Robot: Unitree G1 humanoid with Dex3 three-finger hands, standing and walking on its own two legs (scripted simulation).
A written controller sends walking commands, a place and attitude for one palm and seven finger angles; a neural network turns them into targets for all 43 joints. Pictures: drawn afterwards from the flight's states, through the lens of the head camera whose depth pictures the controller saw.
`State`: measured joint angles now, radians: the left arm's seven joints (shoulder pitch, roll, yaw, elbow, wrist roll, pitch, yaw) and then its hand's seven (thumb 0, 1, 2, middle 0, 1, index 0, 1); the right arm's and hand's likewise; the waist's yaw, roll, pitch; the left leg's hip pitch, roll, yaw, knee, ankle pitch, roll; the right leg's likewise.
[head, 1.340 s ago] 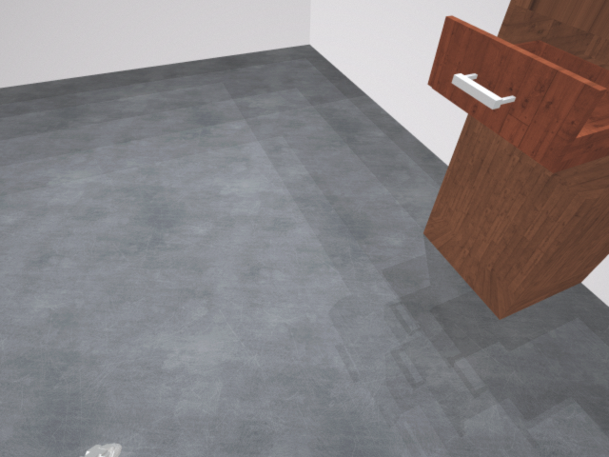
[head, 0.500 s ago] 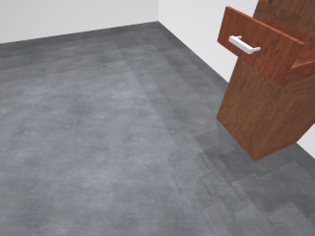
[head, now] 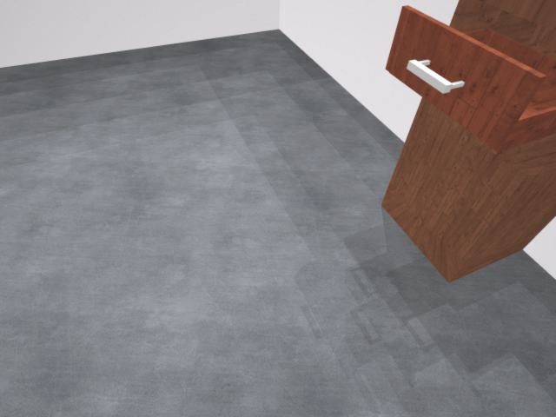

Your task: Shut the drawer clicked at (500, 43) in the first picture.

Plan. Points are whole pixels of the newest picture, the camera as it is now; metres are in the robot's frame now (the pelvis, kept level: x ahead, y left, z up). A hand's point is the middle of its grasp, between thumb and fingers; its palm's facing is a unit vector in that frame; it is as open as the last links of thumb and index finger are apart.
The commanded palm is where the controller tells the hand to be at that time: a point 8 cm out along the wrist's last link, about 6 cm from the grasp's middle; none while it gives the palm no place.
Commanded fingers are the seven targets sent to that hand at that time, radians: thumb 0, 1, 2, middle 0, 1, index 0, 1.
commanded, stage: look at it before walking up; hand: left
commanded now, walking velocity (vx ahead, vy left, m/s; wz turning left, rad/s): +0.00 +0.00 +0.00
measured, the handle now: (435, 74) +0.90 -0.35 +0.08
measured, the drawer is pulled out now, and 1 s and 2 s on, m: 0.24 0.24 0.24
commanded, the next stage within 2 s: walk to a spot facing it in 0.10 s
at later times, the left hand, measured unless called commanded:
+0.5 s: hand out of the picture +0.03 +0.24 -0.19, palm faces +0.12 -0.97 -0.21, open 7.4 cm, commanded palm none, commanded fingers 0.00 0.90 0.90 -0.20 -0.30 -0.20 -0.30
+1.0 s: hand (137, 340) +0.28 +0.29 -0.18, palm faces +0.20 -0.97 -0.14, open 7.4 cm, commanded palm none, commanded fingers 0.00 0.90 0.90 -0.20 -0.30 -0.20 -0.30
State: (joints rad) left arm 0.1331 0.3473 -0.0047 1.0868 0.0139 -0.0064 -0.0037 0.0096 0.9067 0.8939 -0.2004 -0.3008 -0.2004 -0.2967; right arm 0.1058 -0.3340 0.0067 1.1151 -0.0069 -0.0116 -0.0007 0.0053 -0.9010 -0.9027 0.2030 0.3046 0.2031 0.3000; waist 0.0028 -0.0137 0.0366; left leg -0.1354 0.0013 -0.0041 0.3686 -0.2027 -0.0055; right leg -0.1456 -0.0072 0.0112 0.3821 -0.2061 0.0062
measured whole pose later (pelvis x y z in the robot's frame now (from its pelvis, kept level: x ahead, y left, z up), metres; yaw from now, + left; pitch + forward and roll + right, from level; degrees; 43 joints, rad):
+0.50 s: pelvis +0.04 +0.03 -0.01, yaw +7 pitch -1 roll -1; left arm 0.29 0.26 0.02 1.05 0.03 -0.02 -0.01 0.01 0.91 0.89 -0.20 -0.30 -0.20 -0.30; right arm 0.26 -0.24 -0.01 1.08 -0.01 0.03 0.03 0.01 -0.90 -0.90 0.20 0.30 0.20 0.30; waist 0.01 -0.04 0.01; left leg -0.33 0.04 0.06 0.74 -0.43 0.00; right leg -0.08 -0.06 -0.09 0.42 -0.31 0.04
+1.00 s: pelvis +0.23 +0.10 -0.01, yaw +13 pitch -1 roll +0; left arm 0.14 0.17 0.05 1.03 0.02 0.00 -0.02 0.01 0.91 0.89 -0.19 -0.30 -0.19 -0.30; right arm 0.48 -0.07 -0.01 1.15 -0.01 -0.09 -0.03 0.00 -0.90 -0.90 0.20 0.30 0.20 0.30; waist -0.05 -0.04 0.05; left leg 0.12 -0.06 0.04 0.22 -0.34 0.06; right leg -0.60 -0.11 -0.10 0.81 -0.14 0.04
